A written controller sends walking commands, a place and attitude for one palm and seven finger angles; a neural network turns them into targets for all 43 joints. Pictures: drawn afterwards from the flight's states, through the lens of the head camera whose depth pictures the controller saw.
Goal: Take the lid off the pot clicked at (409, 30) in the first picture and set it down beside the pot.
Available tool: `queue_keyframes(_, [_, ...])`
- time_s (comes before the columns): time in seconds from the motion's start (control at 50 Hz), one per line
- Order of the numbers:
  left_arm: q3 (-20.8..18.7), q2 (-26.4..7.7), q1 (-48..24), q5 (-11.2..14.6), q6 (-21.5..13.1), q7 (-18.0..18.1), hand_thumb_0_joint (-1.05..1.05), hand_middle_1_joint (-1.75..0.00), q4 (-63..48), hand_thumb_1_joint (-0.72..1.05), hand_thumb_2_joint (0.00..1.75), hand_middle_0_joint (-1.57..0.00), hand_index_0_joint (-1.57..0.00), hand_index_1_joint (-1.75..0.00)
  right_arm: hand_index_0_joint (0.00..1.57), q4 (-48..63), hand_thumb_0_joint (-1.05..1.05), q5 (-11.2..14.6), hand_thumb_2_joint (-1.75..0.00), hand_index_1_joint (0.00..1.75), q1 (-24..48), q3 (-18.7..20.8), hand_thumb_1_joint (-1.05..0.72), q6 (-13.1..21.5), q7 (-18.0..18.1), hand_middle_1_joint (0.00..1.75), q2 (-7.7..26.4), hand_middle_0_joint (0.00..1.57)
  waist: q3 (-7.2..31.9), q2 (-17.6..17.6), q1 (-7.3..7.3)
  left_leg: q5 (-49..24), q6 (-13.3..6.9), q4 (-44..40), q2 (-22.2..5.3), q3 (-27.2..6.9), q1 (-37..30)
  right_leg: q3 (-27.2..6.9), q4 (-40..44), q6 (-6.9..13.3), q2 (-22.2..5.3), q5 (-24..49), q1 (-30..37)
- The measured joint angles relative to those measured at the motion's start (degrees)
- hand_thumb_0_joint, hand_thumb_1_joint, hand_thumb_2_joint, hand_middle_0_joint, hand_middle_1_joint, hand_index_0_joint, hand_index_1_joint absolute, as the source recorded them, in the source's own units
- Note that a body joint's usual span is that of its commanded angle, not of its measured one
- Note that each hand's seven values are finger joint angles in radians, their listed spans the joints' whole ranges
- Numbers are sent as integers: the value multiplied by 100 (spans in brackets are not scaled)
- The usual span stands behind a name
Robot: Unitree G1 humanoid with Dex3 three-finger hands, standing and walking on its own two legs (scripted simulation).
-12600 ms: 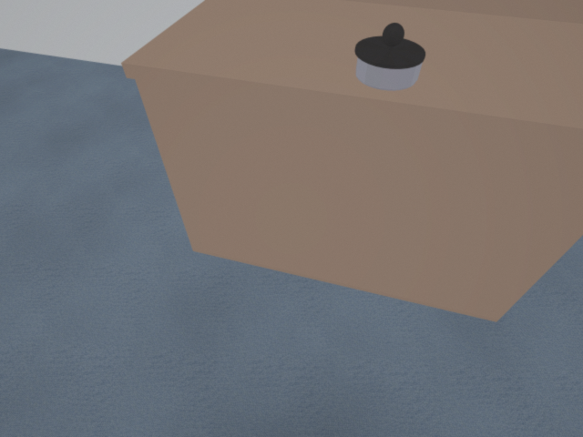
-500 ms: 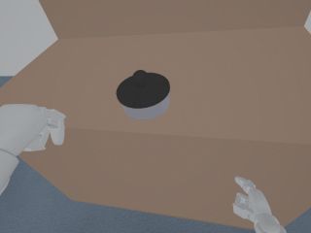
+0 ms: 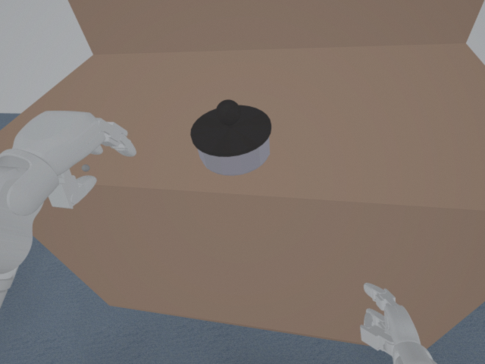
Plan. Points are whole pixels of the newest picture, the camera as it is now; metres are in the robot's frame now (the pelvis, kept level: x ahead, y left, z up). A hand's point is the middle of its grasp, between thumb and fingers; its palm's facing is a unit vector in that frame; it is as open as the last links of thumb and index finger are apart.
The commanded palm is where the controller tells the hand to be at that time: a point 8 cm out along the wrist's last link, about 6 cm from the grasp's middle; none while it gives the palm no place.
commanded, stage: reach forward and open the fingers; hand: left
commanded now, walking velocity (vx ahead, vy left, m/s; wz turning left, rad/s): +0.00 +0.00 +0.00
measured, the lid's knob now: (228, 112) +0.51 +0.10 +0.17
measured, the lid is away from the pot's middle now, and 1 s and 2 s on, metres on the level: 0.00 0.00 0.00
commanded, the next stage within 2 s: move the open hand above the knob in 0.48 s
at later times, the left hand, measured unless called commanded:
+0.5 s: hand (95, 143) +0.32 +0.24 +0.24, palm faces +0.00 +0.03 -1.00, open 10.0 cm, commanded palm +0.28 +0.24 +0.31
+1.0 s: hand (128, 129) +0.36 +0.21 +0.24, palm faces -0.04 +0.01 -1.00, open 10.0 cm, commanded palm +0.33 +0.20 +0.31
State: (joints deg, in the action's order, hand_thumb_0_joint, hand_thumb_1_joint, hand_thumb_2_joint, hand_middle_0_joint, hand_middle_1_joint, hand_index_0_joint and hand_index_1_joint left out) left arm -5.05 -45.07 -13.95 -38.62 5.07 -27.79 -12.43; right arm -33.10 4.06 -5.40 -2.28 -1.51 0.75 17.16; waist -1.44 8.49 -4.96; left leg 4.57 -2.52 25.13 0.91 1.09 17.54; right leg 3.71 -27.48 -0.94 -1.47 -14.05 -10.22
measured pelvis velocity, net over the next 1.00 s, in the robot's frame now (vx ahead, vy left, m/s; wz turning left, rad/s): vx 0.01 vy -0.01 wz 0.01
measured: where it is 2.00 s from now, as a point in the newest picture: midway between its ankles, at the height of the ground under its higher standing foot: outside the picture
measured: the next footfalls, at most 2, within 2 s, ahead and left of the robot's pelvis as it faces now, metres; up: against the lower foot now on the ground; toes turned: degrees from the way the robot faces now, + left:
none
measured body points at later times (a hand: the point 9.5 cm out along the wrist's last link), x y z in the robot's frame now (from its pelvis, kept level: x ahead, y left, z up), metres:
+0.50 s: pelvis +0.00 +0.00 +0.00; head -0.01 -0.04 +0.44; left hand +0.32 +0.24 +0.30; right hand +0.22 -0.20 -0.09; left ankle +0.10 +0.09 -0.74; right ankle +0.01 -0.13 -0.74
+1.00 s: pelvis +0.01 -0.01 +0.00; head +0.00 -0.06 +0.44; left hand +0.35 +0.21 +0.30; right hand +0.24 -0.22 -0.09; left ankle +0.10 +0.09 -0.74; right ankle +0.01 -0.13 -0.74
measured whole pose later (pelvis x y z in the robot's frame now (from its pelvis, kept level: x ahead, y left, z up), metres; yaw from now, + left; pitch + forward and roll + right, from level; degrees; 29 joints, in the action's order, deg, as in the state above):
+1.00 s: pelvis +0.01 -0.01 +0.00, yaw +0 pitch -3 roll +0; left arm 5.5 -40.7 -33.6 -42.6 11.3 -30.6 0.3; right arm -33.7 4.5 -4.0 -3.3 -2.8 0.2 16.8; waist -1.1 7.4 -4.1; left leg 5.9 -1.9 26.4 1.3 0.7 17.9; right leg 3.8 -30.6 -0.1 -1.8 -16.6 -11.3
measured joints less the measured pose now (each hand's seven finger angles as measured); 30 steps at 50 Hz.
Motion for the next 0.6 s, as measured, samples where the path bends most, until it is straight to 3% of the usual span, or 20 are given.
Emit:
queue_keyframes(0.14, [204,25,-496,-138,-4,-3,0,-13,291,-38,171,-92,-92,-13,20,-32,1,8,-90,30,-39,-4,-90,47,15,30,-36,20,-33,-83,28,-22,-37,19,40,53,10,-53,-123,-14,-47,-23,-68])
queue_keyframes(0.38, [424,120,-1151,-293,144,-33,0,-9,726,-41,173,-90,-89,-9,20,-39,1,13,-90,30,-12,-85,-90,37,-20,30,-128,20,14,-97,28,-27,-50,32,71,87,64,-97,-239,-16,-78,-65,-177])
queue_keyframes(0.6, [485,115,-1186,-275,273,-198,0,-9,723,-41,174,-90,-89,-8,20,-45,1,7,-90,30,-5,-102,-90,-10,-6,30,-61,20,24,-79,39,45,-11,85,51,40,60,-59,-244,3,-53,-126,-139])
